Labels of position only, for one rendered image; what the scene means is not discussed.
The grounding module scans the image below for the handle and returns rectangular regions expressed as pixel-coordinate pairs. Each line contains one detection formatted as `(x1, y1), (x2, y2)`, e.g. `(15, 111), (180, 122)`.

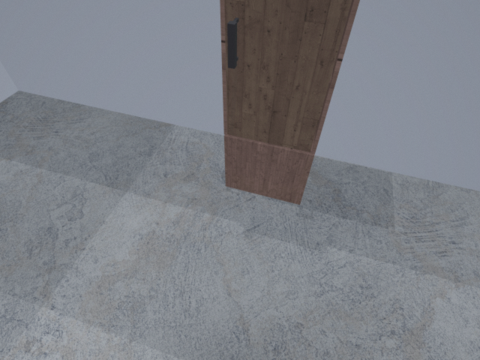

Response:
(227, 18), (239, 69)

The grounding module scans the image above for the cupboard door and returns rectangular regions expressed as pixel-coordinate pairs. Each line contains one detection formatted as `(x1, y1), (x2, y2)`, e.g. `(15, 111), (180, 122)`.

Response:
(224, 0), (352, 152)

